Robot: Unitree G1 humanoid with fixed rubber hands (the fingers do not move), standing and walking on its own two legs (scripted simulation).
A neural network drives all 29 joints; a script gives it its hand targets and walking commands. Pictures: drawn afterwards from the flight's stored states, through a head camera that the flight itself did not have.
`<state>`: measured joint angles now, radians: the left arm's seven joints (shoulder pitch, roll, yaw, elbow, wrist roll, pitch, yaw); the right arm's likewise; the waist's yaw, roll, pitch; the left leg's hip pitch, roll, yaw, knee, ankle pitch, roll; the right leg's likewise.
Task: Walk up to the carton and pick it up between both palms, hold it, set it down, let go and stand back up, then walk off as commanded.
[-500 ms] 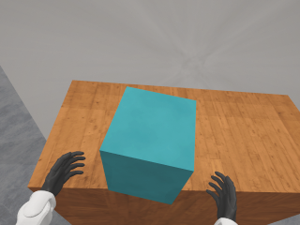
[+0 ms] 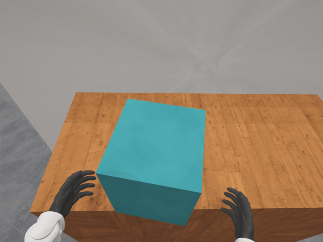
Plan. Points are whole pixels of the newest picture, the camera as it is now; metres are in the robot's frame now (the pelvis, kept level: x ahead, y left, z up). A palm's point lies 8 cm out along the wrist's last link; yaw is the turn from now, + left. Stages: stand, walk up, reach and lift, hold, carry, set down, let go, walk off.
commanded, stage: set down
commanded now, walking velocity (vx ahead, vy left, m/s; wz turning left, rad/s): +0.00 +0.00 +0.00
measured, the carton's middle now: (157, 164) +0.31 +0.04 +0.00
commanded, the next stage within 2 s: let go in 1.26 s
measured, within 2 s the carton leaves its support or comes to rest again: neither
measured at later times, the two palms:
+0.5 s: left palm (67, 213) +0.18 +0.24 -0.03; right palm (245, 233) +0.17 -0.18 -0.04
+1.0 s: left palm (72, 218) +0.18 +0.23 -0.05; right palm (248, 237) +0.16 -0.19 -0.06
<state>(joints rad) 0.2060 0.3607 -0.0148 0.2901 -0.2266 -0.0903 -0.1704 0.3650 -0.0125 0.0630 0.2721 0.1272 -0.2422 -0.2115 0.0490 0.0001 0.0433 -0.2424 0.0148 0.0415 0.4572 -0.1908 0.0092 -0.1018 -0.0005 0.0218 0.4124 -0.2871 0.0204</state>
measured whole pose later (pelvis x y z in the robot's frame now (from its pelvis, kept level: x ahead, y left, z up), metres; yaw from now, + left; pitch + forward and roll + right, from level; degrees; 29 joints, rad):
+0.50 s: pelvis +0.00 +0.00 +0.00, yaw +0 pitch -3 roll -1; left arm 0.21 0.32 -0.01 0.33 -0.14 0.02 -0.12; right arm 0.31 -0.08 0.06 0.41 0.09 -0.21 -0.12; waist 0.04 -0.01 0.04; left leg -0.22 0.01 0.04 0.46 -0.19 0.01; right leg -0.08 0.00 0.02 0.41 -0.29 0.02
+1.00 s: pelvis +0.00 +0.00 +0.00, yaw +0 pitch -3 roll -1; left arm 0.21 0.27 -0.02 0.39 -0.08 0.07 -0.06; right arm 0.25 -0.14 0.06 0.55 0.03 -0.22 -0.04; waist 0.01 0.01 0.04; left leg -0.22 0.02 0.04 0.46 -0.19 0.01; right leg -0.08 0.00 0.02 0.41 -0.29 0.02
